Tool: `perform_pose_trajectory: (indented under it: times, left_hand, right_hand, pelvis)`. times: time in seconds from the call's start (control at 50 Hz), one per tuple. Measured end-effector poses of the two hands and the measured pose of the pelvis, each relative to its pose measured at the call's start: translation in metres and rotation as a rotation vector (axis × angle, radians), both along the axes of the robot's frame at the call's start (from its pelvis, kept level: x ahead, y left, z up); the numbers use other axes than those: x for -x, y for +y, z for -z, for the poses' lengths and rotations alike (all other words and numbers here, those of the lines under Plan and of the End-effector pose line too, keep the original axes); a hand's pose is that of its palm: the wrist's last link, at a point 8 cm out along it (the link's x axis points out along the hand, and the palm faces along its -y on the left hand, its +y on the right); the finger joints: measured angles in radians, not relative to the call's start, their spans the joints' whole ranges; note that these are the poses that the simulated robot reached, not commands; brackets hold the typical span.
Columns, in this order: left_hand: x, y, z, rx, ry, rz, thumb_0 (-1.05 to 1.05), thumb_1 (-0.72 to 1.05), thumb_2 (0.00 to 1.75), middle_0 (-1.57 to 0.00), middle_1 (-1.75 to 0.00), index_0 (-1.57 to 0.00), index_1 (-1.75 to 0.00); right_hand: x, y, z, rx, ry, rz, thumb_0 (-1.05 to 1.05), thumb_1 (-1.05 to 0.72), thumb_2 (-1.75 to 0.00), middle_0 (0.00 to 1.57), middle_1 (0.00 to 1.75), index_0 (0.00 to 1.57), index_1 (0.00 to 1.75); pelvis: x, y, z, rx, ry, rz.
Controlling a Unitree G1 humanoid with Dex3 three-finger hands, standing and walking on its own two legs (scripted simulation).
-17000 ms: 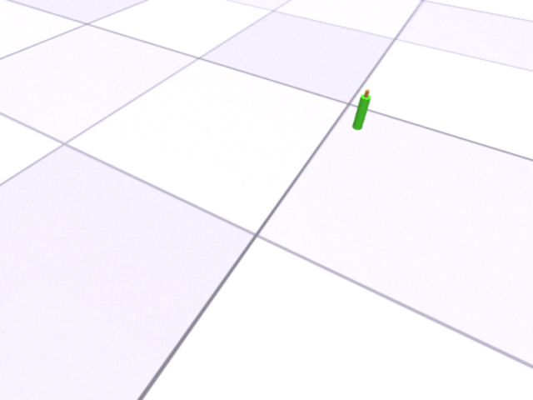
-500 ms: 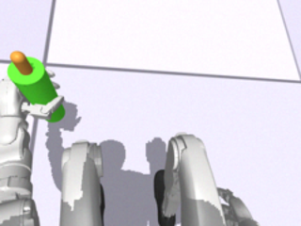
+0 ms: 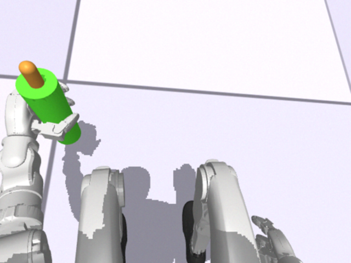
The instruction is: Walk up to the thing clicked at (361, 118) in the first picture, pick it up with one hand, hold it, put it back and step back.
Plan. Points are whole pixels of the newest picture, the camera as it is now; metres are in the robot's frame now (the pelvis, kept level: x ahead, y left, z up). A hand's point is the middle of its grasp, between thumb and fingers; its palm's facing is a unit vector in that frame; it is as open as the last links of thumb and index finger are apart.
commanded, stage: lift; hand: left
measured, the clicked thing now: (52, 108) +0.44 +0.23 -0.03
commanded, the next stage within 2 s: none
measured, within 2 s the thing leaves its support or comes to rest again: neither
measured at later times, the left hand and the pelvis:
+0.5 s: hand (52, 106) +0.42 +0.22 +0.01, palm faces +0.04 -1.00 -0.05, open 8.5 cm; pelvis +0.00 +0.00 +0.04, yaw +1 degrees
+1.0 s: hand out of the picture +0.38 +0.21 +0.18, palm faces +0.08 -1.00 -0.05, open 8.5 cm; pelvis +0.03 +0.00 +0.17, yaw +2 degrees
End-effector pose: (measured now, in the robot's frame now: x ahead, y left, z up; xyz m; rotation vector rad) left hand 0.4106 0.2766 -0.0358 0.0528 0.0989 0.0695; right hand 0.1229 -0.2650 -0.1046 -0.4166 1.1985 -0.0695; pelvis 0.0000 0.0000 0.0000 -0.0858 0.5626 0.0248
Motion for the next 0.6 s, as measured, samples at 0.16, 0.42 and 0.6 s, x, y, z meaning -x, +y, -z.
perform_pose_trajectory:
  times: [0.16,0.42,0.6]
  left_hand:
    - [0.001,-0.001,-0.007,0.010,-0.001,-0.007,0.00,-0.25,1.18,-0.81,-1.09,-0.81,-1.10]
    - [0.008,-0.009,-0.034,0.009,-0.004,0.030,0.00,-0.25,1.18,-0.81,-1.09,-0.81,-1.10]
    - [0.018,-0.009,-0.079,0.011,-0.009,0.018,0.00,-0.25,1.18,-0.81,-1.08,-0.82,-1.10]
  right_hand:
    - [-0.001,0.002,-0.003,-0.014,-0.013,-0.007,0.00,-0.91,-0.91,0.20,0.30,0.20,0.30]
    - [-0.002,-0.001,-0.018,-0.020,-0.033,0.029,0.01,-0.93,-0.91,0.20,0.29,0.20,0.30]
    - [-0.017,0.004,-0.050,-0.038,-0.098,0.050,0.01,-0.92,-0.90,0.20,0.29,0.20,0.30]
  pelvis:
    - [0.001,-0.001,-0.004,-0.005,-0.001,-0.004]
    - [-0.002,-0.003,-0.022,-0.014,0.007,-0.006]
    - [-0.005,-0.003,-0.055,-0.017,0.006,-0.005]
